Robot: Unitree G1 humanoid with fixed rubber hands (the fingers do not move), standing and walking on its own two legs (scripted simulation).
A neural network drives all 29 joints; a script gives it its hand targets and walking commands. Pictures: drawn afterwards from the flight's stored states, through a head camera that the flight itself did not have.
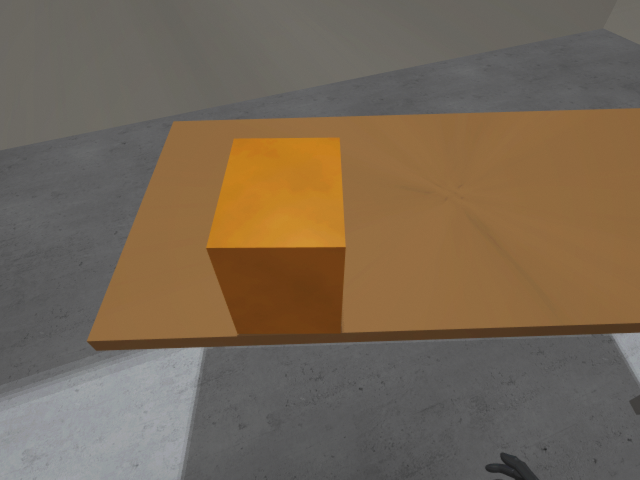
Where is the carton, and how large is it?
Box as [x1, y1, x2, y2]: [206, 138, 345, 333]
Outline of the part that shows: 234,139 206,248 237,333 340,332 345,244 339,138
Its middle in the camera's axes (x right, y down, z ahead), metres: -0.05 +0.00 +0.64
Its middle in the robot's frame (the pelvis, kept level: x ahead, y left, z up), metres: +0.49 +0.06 -0.01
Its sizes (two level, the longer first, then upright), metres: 0.234 0.174 0.227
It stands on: a table, 0.64 m high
